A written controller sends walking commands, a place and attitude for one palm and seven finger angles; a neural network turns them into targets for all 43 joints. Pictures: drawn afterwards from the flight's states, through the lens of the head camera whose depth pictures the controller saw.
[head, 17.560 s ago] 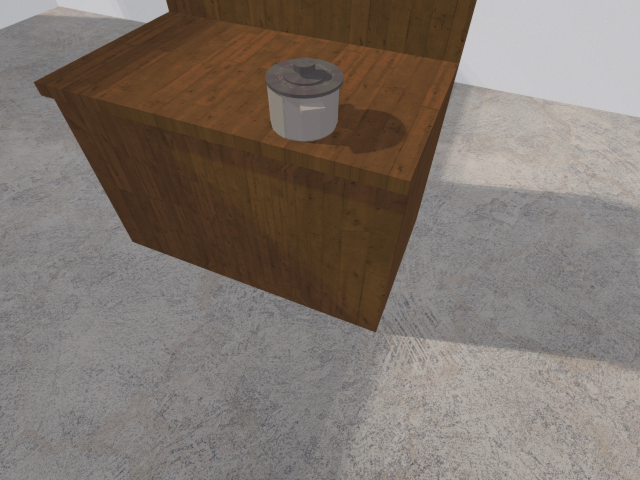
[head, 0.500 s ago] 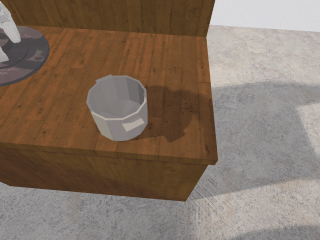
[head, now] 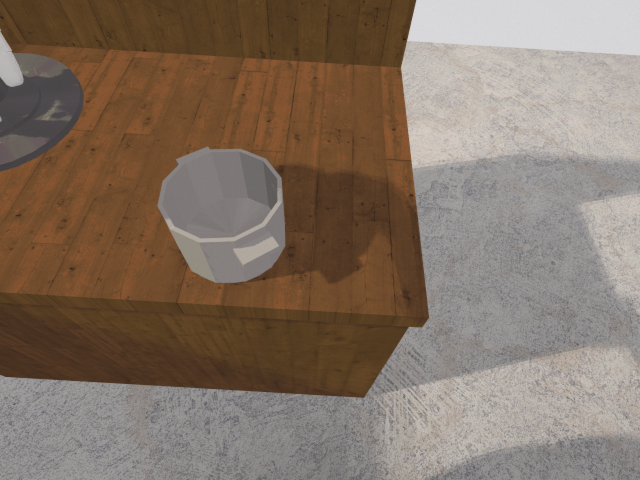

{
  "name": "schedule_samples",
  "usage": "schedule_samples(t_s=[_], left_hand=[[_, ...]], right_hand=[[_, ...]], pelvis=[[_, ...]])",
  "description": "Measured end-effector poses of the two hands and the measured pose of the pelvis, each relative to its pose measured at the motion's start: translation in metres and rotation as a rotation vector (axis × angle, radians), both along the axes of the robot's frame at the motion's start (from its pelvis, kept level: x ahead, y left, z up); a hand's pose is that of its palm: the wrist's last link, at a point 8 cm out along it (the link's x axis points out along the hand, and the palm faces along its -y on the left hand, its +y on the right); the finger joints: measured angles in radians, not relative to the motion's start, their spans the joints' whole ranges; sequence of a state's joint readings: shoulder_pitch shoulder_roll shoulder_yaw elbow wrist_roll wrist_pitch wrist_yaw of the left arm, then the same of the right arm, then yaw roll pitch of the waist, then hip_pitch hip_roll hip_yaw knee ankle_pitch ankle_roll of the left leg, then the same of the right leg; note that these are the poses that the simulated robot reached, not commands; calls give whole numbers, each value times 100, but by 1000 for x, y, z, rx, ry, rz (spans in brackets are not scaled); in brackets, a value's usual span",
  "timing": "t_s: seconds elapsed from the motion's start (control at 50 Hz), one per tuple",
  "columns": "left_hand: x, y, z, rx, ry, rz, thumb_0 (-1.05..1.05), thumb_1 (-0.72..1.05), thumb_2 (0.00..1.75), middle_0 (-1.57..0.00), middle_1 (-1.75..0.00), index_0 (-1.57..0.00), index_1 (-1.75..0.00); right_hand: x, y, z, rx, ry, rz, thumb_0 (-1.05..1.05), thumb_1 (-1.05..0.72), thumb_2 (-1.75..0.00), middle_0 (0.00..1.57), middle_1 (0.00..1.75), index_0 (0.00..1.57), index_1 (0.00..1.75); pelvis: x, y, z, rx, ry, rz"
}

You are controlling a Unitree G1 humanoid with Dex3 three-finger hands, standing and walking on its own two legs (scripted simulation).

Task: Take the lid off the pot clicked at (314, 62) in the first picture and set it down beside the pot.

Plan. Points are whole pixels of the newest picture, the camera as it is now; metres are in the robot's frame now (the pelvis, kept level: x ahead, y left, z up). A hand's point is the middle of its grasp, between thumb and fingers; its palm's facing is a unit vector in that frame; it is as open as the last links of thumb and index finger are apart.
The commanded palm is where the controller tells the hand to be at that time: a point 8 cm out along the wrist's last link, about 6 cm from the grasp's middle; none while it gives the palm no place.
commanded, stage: lower the lid onto the table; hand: left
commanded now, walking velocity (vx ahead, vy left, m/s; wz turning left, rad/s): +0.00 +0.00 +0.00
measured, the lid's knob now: out of the picture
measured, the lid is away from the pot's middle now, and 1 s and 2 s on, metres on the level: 0.22 0.21 0.22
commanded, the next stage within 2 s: none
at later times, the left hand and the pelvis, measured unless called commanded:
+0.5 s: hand out of the picture +0.47 +0.34 +0.19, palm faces -0.37 -0.19 -0.91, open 7.5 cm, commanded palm +0.49 +0.34 +0.26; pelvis +0.00 +0.00 +0.00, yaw +0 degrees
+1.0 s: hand (20, 127) +0.48 +0.32 +0.16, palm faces -0.39 -0.19 -0.90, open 7.5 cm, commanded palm +0.49 +0.33 +0.23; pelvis +0.00 +0.00 +0.00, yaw +0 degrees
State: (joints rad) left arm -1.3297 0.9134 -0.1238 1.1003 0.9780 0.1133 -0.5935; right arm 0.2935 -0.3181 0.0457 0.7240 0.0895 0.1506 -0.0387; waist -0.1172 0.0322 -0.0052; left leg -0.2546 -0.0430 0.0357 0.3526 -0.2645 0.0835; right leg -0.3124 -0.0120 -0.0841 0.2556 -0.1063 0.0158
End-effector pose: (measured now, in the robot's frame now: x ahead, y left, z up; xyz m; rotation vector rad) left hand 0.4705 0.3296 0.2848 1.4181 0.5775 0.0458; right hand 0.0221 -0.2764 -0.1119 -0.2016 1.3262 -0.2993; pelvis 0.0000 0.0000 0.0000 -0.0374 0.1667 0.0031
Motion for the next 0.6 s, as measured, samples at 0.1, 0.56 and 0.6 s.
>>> schedule_samples(t_s=[0.1,0.56,0.6], left_hand=[[3,0,-7,-8,11,3,1,25,55,-69,-94,-72,-98],[-1,9,-43,-20,80,-3,1,26,55,-69,-94,-72,-97],[0,8,-46,-21,84,-10,1,26,55,-69,-94,-72,-97]], right_hand=[[-5,1,0,4,10,-14,0,-91,-90,20,30,20,30],[-1,2,3,-21,2,-1,0,-91,-90,20,30,20,30],[-3,2,3,-25,7,-2,0,-91,-90,20,30,20,30]], pelvis=[[1,0,0,-1,1,-6],[-2,3,-2,-5,8,7],[-2,3,-2,-5,10,8]])
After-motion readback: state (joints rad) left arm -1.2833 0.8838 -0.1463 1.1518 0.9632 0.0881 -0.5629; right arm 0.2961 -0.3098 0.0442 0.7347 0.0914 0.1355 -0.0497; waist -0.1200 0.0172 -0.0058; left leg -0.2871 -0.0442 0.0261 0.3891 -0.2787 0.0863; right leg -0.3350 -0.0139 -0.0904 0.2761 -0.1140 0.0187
